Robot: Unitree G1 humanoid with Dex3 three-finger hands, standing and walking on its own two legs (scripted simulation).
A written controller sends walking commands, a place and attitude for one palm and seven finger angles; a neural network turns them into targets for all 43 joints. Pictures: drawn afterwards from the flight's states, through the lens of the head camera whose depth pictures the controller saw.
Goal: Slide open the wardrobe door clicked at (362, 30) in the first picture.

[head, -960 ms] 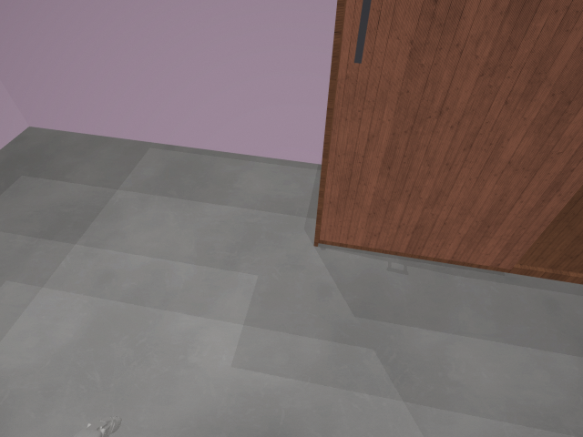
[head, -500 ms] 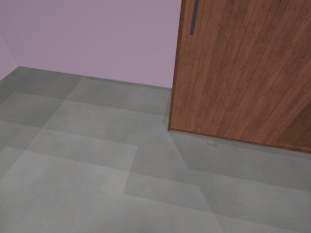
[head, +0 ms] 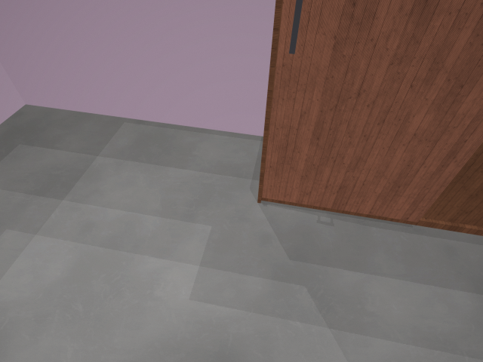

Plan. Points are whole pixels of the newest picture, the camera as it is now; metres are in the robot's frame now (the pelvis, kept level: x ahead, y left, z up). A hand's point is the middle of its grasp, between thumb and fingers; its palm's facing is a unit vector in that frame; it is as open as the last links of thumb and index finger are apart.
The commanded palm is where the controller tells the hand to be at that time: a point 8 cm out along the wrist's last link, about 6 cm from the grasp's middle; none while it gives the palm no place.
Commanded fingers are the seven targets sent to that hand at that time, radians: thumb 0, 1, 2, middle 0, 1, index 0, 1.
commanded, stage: look at it before walking up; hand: left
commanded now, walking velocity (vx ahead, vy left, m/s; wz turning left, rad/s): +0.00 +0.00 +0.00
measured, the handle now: (298, 10) +1.01 -0.10 +0.19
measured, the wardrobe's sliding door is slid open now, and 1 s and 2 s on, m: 0.00 0.00 0.00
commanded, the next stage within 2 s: walk to a spot facing it in 0.48 s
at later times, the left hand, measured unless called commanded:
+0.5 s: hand out of the picture +0.08 +0.25 -0.16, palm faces -0.03 -0.94 -0.33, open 7.3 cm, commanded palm none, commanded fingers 0.00 0.90 0.90 -0.20 -0.30 -0.20 -0.30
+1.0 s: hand out of the picture +0.07 +0.18 -0.18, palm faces -0.14 -0.95 -0.26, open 7.3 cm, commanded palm none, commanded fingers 0.00 0.90 0.90 -0.20 -0.30 -0.20 -0.30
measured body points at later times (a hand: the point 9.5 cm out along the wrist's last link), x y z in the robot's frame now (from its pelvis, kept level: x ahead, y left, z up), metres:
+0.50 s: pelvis +0.01 +0.00 +0.00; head +0.02 +0.01 +0.45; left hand +0.08 +0.30 -0.13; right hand +0.09 -0.29 -0.13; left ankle +0.01 +0.13 -0.74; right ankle +0.01 -0.12 -0.74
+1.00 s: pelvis +0.01 -0.02 -0.02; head +0.01 -0.05 +0.42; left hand +0.08 +0.23 -0.16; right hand +0.03 -0.28 -0.18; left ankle +0.01 +0.12 -0.73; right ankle +0.00 -0.10 -0.75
